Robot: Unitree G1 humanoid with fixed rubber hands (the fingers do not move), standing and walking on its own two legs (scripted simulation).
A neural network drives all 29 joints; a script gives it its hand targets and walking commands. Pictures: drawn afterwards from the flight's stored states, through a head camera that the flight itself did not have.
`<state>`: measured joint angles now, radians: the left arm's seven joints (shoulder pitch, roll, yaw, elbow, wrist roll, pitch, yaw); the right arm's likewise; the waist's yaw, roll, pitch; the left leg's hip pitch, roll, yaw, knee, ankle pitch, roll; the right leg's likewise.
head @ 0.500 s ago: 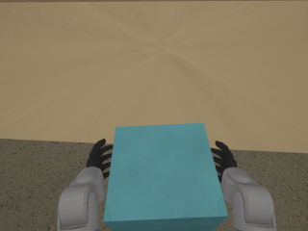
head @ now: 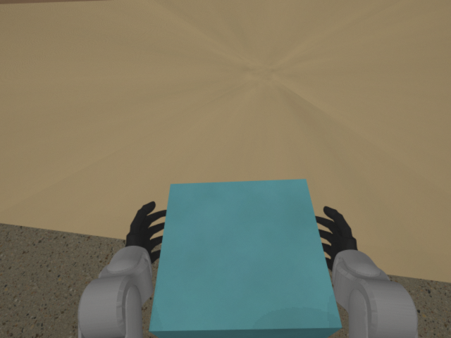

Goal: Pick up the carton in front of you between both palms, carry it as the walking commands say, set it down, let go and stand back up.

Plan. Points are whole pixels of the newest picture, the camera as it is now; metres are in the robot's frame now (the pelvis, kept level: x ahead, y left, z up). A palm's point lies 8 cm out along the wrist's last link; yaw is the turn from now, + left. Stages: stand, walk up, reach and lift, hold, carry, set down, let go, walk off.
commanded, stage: carry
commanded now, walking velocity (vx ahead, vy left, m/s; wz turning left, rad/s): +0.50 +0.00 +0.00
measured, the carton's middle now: (241, 274) +0.25 +0.00 +0.03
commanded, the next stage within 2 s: none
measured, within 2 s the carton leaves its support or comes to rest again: neither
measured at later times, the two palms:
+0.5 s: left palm (188, 111) +0.62 +0.13 +0.12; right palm (314, 113) +0.60 -0.17 +0.11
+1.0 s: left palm (206, 29) +1.05 +0.12 +0.17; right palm (294, 27) +1.05 -0.18 +0.16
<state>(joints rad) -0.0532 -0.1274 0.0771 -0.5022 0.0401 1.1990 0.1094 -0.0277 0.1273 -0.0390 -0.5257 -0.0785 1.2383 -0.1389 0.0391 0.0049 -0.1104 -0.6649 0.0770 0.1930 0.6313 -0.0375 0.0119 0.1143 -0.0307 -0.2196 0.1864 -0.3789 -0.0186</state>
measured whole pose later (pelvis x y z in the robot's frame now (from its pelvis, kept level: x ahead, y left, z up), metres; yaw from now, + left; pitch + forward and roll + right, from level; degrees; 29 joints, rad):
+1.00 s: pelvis +0.68 -0.03 -0.01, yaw -2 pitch +6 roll +0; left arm -0.76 -0.06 0.29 -0.09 0.01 1.23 0.19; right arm -0.75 0.03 -0.30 -0.09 -0.03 1.27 -0.16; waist 0.04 0.01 -0.02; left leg -0.65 0.06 0.14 0.68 -0.20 0.07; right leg -0.12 -0.06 -0.20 0.48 -0.44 0.00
